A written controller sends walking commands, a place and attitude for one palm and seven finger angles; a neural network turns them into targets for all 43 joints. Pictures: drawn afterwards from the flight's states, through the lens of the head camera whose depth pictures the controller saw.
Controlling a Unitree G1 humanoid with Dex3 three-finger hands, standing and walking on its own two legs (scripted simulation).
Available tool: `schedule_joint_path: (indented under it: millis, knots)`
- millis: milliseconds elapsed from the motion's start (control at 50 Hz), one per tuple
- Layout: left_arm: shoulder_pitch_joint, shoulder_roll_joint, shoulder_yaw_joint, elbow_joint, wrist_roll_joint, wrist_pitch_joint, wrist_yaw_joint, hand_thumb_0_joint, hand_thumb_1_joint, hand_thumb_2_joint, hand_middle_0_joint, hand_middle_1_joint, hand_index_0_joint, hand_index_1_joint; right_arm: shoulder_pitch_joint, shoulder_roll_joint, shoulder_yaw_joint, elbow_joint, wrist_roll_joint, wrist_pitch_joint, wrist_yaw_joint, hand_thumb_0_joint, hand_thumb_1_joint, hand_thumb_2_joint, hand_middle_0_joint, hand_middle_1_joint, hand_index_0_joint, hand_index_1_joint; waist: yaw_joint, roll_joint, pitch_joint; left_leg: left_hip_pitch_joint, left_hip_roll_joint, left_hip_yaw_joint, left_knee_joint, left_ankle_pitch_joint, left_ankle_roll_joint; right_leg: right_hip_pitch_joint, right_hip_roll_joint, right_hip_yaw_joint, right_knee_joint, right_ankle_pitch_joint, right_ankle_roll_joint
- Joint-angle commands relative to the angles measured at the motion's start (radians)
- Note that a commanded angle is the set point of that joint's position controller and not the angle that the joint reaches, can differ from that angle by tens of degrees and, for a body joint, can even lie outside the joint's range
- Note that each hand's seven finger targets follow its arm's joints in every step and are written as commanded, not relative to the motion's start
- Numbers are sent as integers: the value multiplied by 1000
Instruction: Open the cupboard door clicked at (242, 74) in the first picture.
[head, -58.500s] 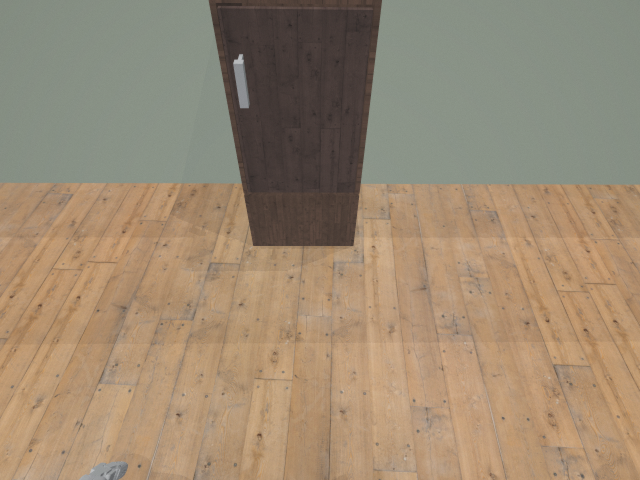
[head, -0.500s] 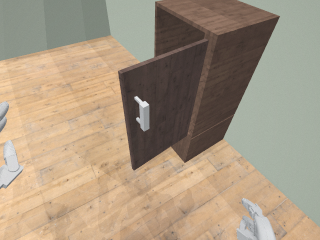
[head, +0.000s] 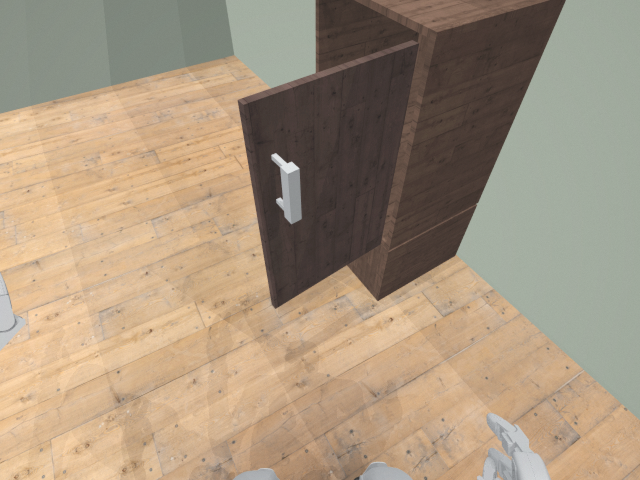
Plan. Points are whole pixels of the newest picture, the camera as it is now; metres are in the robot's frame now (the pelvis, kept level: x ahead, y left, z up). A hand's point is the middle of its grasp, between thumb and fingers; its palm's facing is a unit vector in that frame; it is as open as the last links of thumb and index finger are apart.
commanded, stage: step back with the hand held close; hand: left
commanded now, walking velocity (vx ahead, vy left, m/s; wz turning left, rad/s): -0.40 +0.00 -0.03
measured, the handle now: (285, 188) +0.60 +0.09 +0.00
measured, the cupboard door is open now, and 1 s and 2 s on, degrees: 94 94 94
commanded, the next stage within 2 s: stop stepping back and stand still in 0.50 s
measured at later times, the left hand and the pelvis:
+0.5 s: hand out of the picture +0.13 +0.24 +0.19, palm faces +0.48 -0.75 -0.46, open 7.4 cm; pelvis -0.08 -0.02 +0.03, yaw +1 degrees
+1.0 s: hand out of the picture +0.05 +0.22 +0.18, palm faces +0.38 -0.81 -0.44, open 7.4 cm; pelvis -0.16 -0.03 +0.02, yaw -4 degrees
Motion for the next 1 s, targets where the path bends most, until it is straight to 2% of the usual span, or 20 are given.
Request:
schedule_joint_path:
  millis: [0,60,120,180,220,260,300,320,340,400,500,560,600,620,640,680,760,820,900,980]
  knots:
    - [-59,174,79,-144,-40,-30,28,0,900,900,-200,-300,-200,-300,-74,-110,-52,-125,4,-35,3,0,-900,-900,200,300,200,300,-7,-187,-138,-59,-15,-37,-49,-130,-20,136,-197,273,-310,-99,-74]
    - [-42,187,87,-185,-47,-30,32,0,900,900,-200,-300,-200,-300,-92,-120,-49,-127,8,-12,-5,0,-900,-900,200,300,200,300,-14,-60,-127,-45,22,-98,-227,-179,13,96,-101,135,-259,-275,-11]
    - [-18,154,109,-277,-12,-38,50,0,900,900,-200,-300,-200,-300,-118,-134,-51,-158,-21,-17,-32,0,-900,-900,200,300,200,300,6,244,-135,-443,249,-322,-528,-392,101,445,89,-28,192,-141,33]
    - [28,196,166,-307,-26,-43,55,0,900,900,-200,-300,-200,-300,-118,-110,-81,-139,-39,-71,-35,0,-900,-900,200,300,200,300,28,245,-214,-212,307,-221,-439,-67,104,356,107,-15,280,-296,24]
    - [119,129,114,-179,-60,-14,56,0,900,900,-200,-300,-200,-300,-133,-99,-79,-109,-26,-87,-22,0,-900,-900,200,300,200,300,18,307,-184,-75,312,-153,-458,-124,65,277,67,-47,152,-373,0]
    - [32,127,75,-189,-68,-15,61,0,900,900,-200,-300,-200,-300,-93,-95,-61,-51,-69,-86,-31,0,-900,-900,200,300,200,300,-13,185,-111,2,326,-208,-405,54,57,199,32,1,-96,-387,-24]
    - [-138,152,31,-196,-43,-40,63,0,900,900,-200,-300,-200,-300,-96,-82,-60,-23,-70,-76,-33,0,-900,-900,200,300,200,300,-34,-37,-92,115,193,-109,-144,87,-25,67,-164,328,-377,-43,-106]
    - [-207,157,-20,-177,-29,-21,57,0,900,900,-200,-300,-200,-300,-147,-87,-71,-51,-9,-74,-18,0,-900,-900,200,300,200,300,0,-168,-117,57,27,7,104,-63,-87,26,-305,534,-485,7,-85]
    - [-226,163,-48,-140,-21,-4,68,0,900,900,-200,-300,-200,-300,-206,-96,-71,-52,-8,-69,-9,0,-900,-900,200,300,200,300,26,-139,-65,-17,2,-66,276,-66,-82,66,-320,485,-478,166,-51]
    - [-157,190,0,-110,-3,3,56,0,900,900,-200,-300,-200,-300,-196,-52,-30,-56,-9,-34,-20,0,-900,-900,200,300,200,300,21,-123,-99,-69,7,-22,249,-77,-87,274,-224,238,-306,668,-89]
    - [-81,196,39,-136,-22,22,39,0,900,900,-200,-300,-200,-300,-198,-62,-15,-106,7,34,-25,0,-900,-900,200,300,200,300,21,-102,-217,18,-10,17,-122,-26,-69,474,-178,197,-240,876,-69]
    - [-29,234,77,-226,-42,13,22,0,900,900,-200,-300,-200,-300,-154,-104,-40,-140,24,74,-20,0,-900,-900,200,300,200,300,-3,8,-295,178,61,-23,-442,421,-46,505,-74,120,-172,714,12]
    - [116,244,139,-240,-58,11,3,0,900,900,-200,-300,-200,-300,-153,-114,-74,-180,36,69,-1,0,-900,-900,200,300,200,300,42,150,-384,360,222,-92,-383,788,9,366,25,77,-112,155,47]
    - [174,242,153,-244,-66,14,-1,0,900,900,-200,-300,-200,-300,-161,-109,-77,-196,27,48,2,0,-900,-900,200,300,200,300,41,174,-389,398,253,-118,-345,877,22,284,45,52,-102,28,29]
    - [172,256,167,-298,-79,16,-3,0,900,900,-200,-300,-200,-300,-168,-97,-62,-201,9,34,1,0,-900,-900,200,300,200,300,24,298,-341,347,285,-142,-376,904,27,231,39,-1,-49,-136,20]
    - [143,246,162,-369,-68,10,-3,0,900,900,-200,-300,-200,-300,-124,-91,-49,-171,-8,-15,2,0,-900,-900,200,300,200,300,31,274,-267,293,280,-114,-404,735,31,207,38,-43,9,-228,21]
    - [107,170,80,-258,-57,34,24,0,900,900,-200,-300,-200,-300,-89,-121,-33,-131,2,-42,-11,0,-900,-900,200,300,200,300,-4,151,-164,225,234,-58,-352,520,1,304,17,-73,-222,-78,31]
    - [35,149,58,-158,-53,39,38,0,900,900,-200,-300,-200,-300,-94,-129,-28,-113,5,-40,-22,0,-900,-900,200,300,200,300,-8,72,-151,115,145,-25,-332,222,-30,387,-46,43,-249,159,-7]
    - [-14,156,25,-178,-46,39,45,0,900,900,-200,-300,-200,-300,-109,-103,-24,-107,3,-30,-15,0,-900,-900,200,300,200,300,-5,-12,-113,154,67,-19,-210,24,-26,207,-148,221,-426,-222,-46]
    - [-71,194,43,-176,-30,27,50,0,900,900,-200,-300,-200,-300,-121,-105,-22,-89,-8,-25,-16,0,-900,-900,200,300,200,300,-8,-35,-60,164,48,-27,-203,13,-21,122,-158,214,-471,-456,-60]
